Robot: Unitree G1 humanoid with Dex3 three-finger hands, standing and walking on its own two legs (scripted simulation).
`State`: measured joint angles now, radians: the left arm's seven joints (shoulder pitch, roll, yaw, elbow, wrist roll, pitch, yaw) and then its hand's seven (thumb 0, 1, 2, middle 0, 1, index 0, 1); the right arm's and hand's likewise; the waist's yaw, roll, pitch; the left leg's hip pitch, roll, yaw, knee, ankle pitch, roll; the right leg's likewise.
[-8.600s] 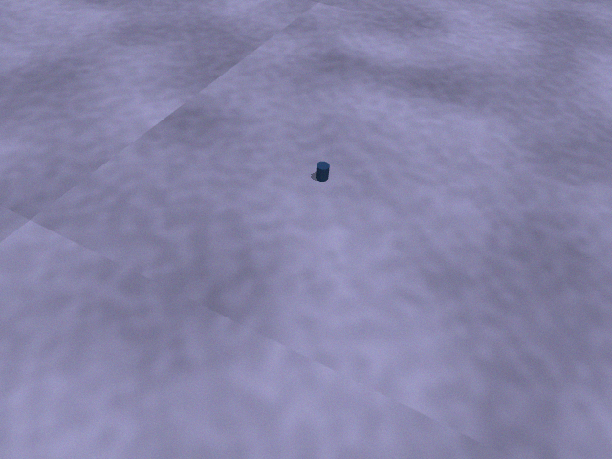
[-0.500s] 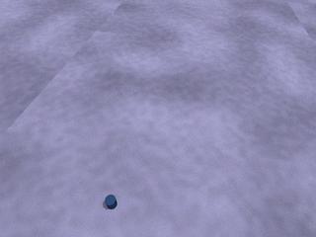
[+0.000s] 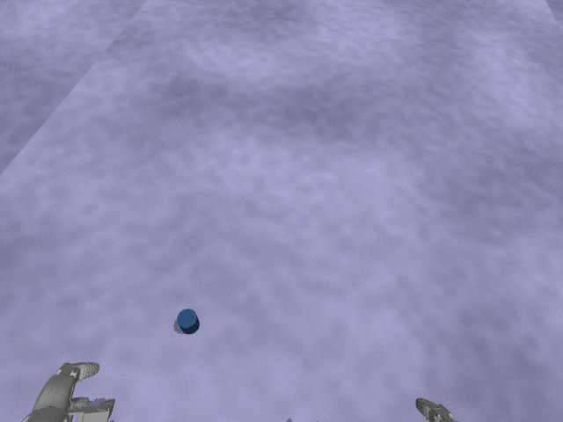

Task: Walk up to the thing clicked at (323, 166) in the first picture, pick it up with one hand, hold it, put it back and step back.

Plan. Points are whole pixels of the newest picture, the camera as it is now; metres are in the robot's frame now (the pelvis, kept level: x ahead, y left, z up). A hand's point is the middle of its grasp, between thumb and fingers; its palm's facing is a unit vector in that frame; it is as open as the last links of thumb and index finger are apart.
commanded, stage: rise first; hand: left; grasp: from above
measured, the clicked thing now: (188, 321) +0.47 +0.23 -0.72
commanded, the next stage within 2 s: none
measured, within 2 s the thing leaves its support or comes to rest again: neither
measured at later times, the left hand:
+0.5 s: hand out of the picture +0.14 +0.26 -0.20, palm faces -0.14 -0.88 -0.44, open 14.0 cm
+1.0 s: hand (124, 383) +0.24 +0.29 -0.37, palm faces -0.43 -0.52 -0.74, open 14.0 cm
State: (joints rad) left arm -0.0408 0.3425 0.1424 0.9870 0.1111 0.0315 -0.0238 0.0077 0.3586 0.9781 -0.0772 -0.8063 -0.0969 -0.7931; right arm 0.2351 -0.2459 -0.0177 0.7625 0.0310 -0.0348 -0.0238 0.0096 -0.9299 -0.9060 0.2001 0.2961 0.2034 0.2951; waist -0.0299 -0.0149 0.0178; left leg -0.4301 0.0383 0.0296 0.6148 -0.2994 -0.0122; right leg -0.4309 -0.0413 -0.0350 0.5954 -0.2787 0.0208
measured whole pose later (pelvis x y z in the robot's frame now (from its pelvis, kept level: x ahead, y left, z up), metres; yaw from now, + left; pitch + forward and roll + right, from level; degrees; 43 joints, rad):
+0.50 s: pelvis +0.00 +0.01 -0.07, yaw +0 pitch +16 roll -2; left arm 0.23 0.32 0.12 0.49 0.22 0.22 -0.01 0.00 -0.52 0.98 -0.06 -1.09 -0.07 -1.09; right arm 0.20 -0.24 -0.02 0.58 0.01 -0.15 -0.04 0.01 -0.88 -0.89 0.20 0.30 0.20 0.30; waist -0.03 0.01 -0.10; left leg -0.87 0.05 0.00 1.11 -0.52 -0.01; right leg -0.85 -0.05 -0.04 1.06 -0.49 0.03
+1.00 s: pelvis -0.05 +0.00 -0.24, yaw +0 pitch +32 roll -2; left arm -0.24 0.48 0.14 0.74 0.66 -0.07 0.06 0.00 -0.53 0.99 -0.06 -1.10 -0.07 -1.10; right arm 0.09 -0.30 -0.06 0.64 0.00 -0.19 0.02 0.01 -0.88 -0.89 0.20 0.30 0.20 0.30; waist -0.03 0.01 -0.18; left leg -1.67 0.04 -0.03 1.79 -0.68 -0.01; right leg -1.66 -0.06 -0.02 1.76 -0.66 0.02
